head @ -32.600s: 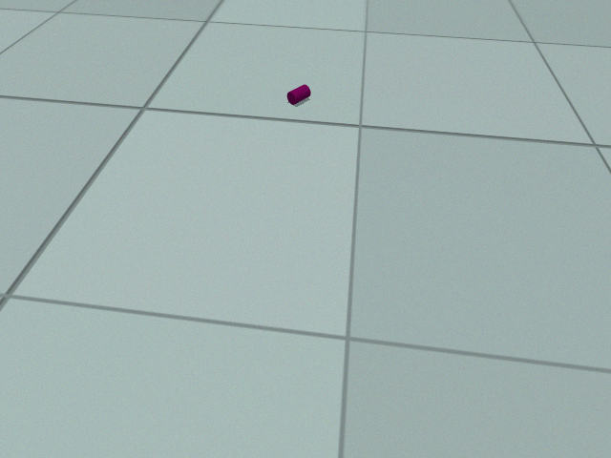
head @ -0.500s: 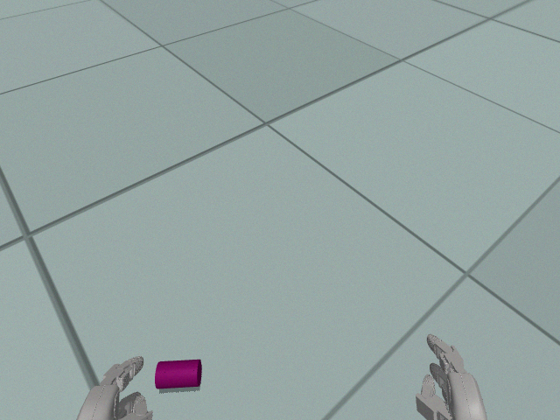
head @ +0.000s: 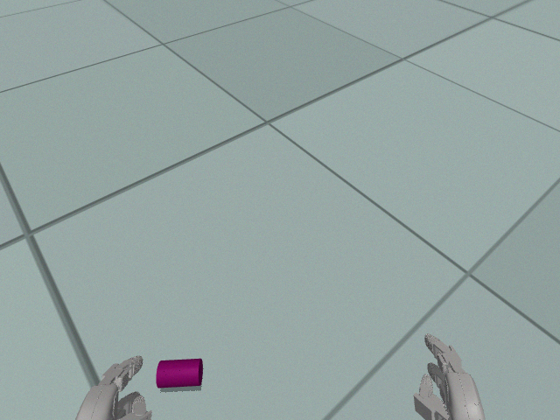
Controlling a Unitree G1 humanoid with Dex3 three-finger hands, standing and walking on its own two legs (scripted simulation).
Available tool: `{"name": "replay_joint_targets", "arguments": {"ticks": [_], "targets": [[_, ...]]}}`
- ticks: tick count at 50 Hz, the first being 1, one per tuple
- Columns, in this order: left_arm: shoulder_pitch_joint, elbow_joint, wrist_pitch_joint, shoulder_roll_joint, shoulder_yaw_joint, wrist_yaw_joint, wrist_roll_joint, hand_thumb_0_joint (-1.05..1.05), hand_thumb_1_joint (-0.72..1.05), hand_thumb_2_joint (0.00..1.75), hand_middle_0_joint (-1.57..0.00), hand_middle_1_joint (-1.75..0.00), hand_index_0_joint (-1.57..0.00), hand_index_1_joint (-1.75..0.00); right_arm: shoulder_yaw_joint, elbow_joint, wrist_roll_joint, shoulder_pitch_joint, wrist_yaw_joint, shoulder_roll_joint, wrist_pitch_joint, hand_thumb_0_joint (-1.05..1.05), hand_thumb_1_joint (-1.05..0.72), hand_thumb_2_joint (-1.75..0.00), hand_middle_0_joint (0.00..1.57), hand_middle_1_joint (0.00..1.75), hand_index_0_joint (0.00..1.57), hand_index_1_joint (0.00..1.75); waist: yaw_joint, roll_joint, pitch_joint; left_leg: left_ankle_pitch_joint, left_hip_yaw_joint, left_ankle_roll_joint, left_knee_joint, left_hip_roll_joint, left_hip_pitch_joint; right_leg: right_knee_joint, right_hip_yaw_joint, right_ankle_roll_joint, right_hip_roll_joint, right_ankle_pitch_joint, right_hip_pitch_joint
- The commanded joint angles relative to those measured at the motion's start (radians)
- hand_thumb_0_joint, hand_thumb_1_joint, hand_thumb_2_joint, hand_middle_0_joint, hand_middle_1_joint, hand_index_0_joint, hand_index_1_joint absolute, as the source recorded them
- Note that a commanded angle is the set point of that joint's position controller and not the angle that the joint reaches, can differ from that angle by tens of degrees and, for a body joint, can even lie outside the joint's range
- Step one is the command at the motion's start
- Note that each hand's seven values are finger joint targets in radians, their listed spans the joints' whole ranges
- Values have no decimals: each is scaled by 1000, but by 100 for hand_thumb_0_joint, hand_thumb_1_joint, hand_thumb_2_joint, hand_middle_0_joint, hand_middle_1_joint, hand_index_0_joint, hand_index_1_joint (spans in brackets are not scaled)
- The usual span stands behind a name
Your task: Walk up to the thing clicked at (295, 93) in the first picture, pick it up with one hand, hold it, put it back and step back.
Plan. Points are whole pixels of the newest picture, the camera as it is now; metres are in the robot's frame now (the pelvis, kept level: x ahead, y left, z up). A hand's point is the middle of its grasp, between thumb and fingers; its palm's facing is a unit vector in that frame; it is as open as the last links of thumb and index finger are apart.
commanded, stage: home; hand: left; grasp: from above
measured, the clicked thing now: (180, 373) +0.40 +0.29 -0.67
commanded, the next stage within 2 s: stand in 0.50 s
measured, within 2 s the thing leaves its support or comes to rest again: neither
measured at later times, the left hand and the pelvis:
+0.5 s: hand (147, 418) +0.16 +0.18 -0.05, palm faces +0.04 -0.98 -0.20, open 7.4 cm; pelvis +0.00 +0.00 +0.00, yaw +0 degrees
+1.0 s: hand out of the picture +0.08 +0.24 -0.11, palm faces +0.02 -0.95 -0.33, open 7.4 cm; pelvis +0.00 +0.01 +0.05, yaw -1 degrees
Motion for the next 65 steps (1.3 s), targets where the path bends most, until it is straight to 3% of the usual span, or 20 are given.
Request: {"name": "replay_joint_targets", "arguments": {"ticks": [1, 4, 5, 6, 9, 11, 19, 27, 29, 30, 31, 32, 34, 38, 41, 45, 49, 60, 62, 65], "targets": [[-17, -198, -49, 107, 67, 8, 3, 0, 90, 90, -20, -30, -20, -30, -60, -162, 1, -76, -8, -123, -61, 0, -90, -90, 20, 30, 20, 30, 2, -3, -70, 214, 27, 25, -167, -31, 102, -164, -28, -20, 29, 197, 31], [-29, -223, -49, 107, 56, 7, 4, 0, 90, 90, -20, -30, -20, -30, -60, -160, 1, -73, -6, -124, -60, 0, -90, -90, 20, 30, 20, 30, 0, 24, -84, 240, 20, 21, -173, -27, 117, -147, -32, -23, 31, 218, 31], [2, -184, -46, 117, 77, 10, 5, 0, 90, 90, -20, -30, -20, -30, -65, -153, 0, -65, -7, -128, -57, 0, -90, -90, 20, 30, 20, 30, -2, 15, -87, 252, 20, 21, -167, -27, 121, -145, -30, -24, 31, 224, 30], [-26, -216, -49, 99, 43, 7, 4, 0, 90, 90, -20, -30, -20, -30, -60, -161, 1, -70, -6, -125, -59, 0, -90, -90, 20, 30, 20, 30, -8, 32, -93, 263, 19, 19, -172, -25, 131, -141, -33, -24, 34, 233, 24], [-4, -175, -48, 103, 68, 11, 3, 0, 90, 90, -20, -30, -20, -30, -63, -157, 1, -67, -6, -126, -56, 0, -90, -90, 20, 30, 20, 30, -4, -11, -71, 259, 20, 23, -163, -26, 113, -148, -35, -21, 33, 234, 27], [-23, -223, -55, 101, 54, 7, 2, 0, 90, 90, -20, -30, -20, -30, -62, -166, 0, -69, -6, -122, -57, 0, -90, -90, 20, 30, 20, 30, -8, 16, -110, 291, 20, 21, -156, -28, 131, -143, -32, -21, 32, 264, 38], [-10, -197, -50, 121, 76, 10, 3, 0, 90, 90, -20, -30, -20, -30, -65, -161, 1, -66, -6, -127, -53, 0, -90, -90, 20, 30, 20, 30, -2, 0, -78, 232, 25, 25, -159, -31, 104, -156, -26, -19, 28, 217, 31], [-26, -238, -54, 106, 51, 11, -1, 0, 90, 90, -20, -30, -20, -30, -61, -170, 3, -65, -6, -122, -51, 0, -90, -90, 20, 30, 20, 30, -6, 13, -111, 281, 20, 23, -152, -29, 123, -143, -31, -20, 30, 260, 37], [15, -170, -47, 113, 71, 12, 2, 0, 90, 90, -20, -30, -20, -30, -64, -159, 2, -62, -5, -127, -47, 0, -90, -90, 20, 30, 20, 30, -3, -5, -67, 256, 22, 24, -156, -28, 104, -149, -31, -21, 31, 235, 24], [-303, 181, -266, 200, 52, 53, 118, 0, 90, 90, -20, -30, -20, -30, -91, 89, -123, -129, 54, -227, 60, 0, -90, -90, 20, 30, 20, 30, 71, -75, 157, 402, 9, 68, -230, 10, 114, -207, 65, -78, -44, 253, 177], [-205, 327, -339, 211, 74, 49, 121, 0, 90, 90, -20, -30, -20, -30, -109, 88, -115, -125, 81, -228, 99, 0, -90, -90, 20, 30, 20, 30, 64, -128, 65, 438, 34, 78, -225, -1, 202, -229, 119, -111, -62, 294, 220], [-213, 367, -372, 227, 73, 42, 124, 0, 90, 90, -20, -30, -20, -30, -116, 66, -123, -102, 95, -244, 119, 0, -90, -90, 20, 30, 20, 30, 37, -129, 57, 372, 23, 76, -230, -11, 209, -259, 154, -124, -66, 262, 197], [-233, 458, -412, 223, 57, 34, 120, 0, 90, 90, -20, -30, -20, -30, -116, 124, -86, -110, 130, -228, 129, 0, -90, -90, 20, 30, 20, 30, 48, -38, -5, 428, 4, 77, -272, -3, 322, -213, 139, -102, -79, 393, 274], [-296, 641, -429, 213, 60, 34, 96, 0, 90, 90, -20, -30, -20, -30, -124, 185, -53, -150, 162, -208, 151, 0, -90, -90, 20, 30, 20, 30, 65, -66, 30, 343, -19, 76, -347, 3, 353, -291, 116, -73, -75, 278, 287], [-324, 752, -457, 216, 62, 34, 98, 0, 90, 90, -20, -30, -20, -30, -127, 236, -58, -143, 162, -208, 169, 0, -90, -90, 20, 30, 20, 30, 51, -62, 55, 348, -11, 71, -384, 3, 382, -337, 118, -64, -85, 318, 322], [-315, 877, -467, 193, 57, 35, 91, 0, 90, 90, -20, -30, -20, -30, -127, 293, -58, -148, 155, -223, 177, 0, -90, -90, 20, 30, 20, 30, 62, 33, 88, 384, -72, 78, -506, 55, 435, -363, 77, -42, -62, 331, 361], [-318, 981, -479, 219, 57, 34, 88, 0, 90, 90, -20, -30, -20, -30, -124, 353, -48, -139, 146, -228, 190, 0, -90, -90, 20, 30, 20, 30, 49, -49, 105, 452, -30, 56, -524, 35, 483, -457, 102, -51, -90, 442, 432], [-334, 1155, -478, 232, 44, 33, 82, 0, 90, 90, -20, -30, -20, -30, -116, 471, -38, -143, 144, -248, 209, 0, -90, -90, 20, 30, 20, 30, 46, -22, 185, 333, -44, 43, -698, 53, 525, -590, 93, -32, -92, 348, 509], [-338, 1171, -479, 233, 43, 33, 81, 0, 90, 90, -20, -30, -20, -30, -116, 481, -36, -151, 144, -246, 207, 0, -90, -90, 20, 30, 20, 30, 47, -38, 180, 373, -39, 39, -702, 58, 560, -600, 100, -36, -97, 366, 503], [-344, 1190, -477, 239, 42, 30, 83, 0, 90, 90, -20, -30, -20, -30, -116, 497, -38, -157, 147, -250, 211, 0, -90, -90, 20, 30, 20, 30, 47, -32, 220, 267, -48, 35, -740, 55, 521, -620, 94, -32, -88, 306, 498]]}}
